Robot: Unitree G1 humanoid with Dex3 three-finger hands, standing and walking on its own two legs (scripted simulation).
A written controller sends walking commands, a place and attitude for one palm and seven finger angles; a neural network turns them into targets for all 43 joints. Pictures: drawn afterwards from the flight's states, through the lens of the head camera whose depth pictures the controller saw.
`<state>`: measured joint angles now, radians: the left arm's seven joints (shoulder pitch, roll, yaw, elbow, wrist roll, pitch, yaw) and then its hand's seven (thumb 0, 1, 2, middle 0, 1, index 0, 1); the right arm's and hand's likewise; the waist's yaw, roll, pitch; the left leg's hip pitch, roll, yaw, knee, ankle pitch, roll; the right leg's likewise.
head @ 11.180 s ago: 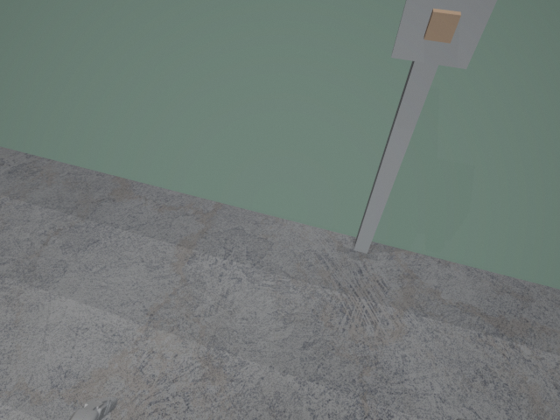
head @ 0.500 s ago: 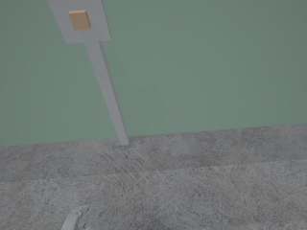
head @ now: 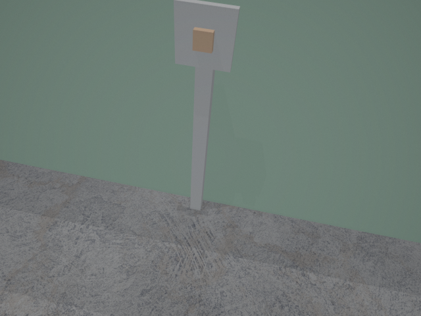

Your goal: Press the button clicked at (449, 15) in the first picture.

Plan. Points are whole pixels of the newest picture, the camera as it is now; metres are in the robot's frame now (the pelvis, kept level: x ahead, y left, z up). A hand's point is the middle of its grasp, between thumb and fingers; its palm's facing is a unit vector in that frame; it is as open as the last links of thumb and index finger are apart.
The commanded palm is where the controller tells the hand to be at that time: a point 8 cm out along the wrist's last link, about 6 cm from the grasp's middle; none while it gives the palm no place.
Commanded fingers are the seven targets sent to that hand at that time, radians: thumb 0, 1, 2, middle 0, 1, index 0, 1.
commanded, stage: take the last steps up to it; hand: left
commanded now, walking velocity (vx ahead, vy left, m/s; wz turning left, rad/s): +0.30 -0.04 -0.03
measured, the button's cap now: (203, 39) +0.79 +0.11 +0.19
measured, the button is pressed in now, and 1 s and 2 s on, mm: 0 0 0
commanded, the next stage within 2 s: come to a stop and stand still in 0.72 s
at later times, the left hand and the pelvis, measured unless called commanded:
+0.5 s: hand (166, 268) +0.27 +0.13 -0.17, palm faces -0.02 -0.98 -0.20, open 7.3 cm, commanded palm none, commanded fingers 0.00 0.90 0.90 -0.20 -0.30 -0.20 -0.30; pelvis +0.15 -0.05 -0.02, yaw -1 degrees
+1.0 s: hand (170, 285) +0.23 +0.11 -0.18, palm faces +0.10 -0.99 -0.11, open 7.3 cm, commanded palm none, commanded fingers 0.00 0.90 0.90 -0.20 -0.30 -0.20 -0.30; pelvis +0.29 -0.03 +0.00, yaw +0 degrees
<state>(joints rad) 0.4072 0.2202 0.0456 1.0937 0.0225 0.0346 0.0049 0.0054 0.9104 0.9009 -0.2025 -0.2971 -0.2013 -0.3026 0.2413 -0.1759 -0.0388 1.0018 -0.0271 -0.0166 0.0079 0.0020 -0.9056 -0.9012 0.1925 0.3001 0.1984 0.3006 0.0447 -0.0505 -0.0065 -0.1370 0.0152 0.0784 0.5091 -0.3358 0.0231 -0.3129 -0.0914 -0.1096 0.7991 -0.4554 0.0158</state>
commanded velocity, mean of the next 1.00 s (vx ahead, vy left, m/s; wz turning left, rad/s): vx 0.13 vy -0.03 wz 0.01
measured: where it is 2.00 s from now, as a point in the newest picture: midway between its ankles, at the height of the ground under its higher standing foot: outside the picture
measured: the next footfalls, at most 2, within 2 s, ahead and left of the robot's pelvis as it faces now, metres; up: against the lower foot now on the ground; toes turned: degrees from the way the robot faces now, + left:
right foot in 0.44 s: +0.28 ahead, -0.15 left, +0.00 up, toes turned -9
left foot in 0.92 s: +0.35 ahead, +0.08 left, +0.00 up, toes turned +7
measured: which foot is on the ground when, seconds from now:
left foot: down 0.00-0.44, up 0.46-0.90, down 0.92-1.00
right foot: up 0.00-0.42, down 0.44-1.00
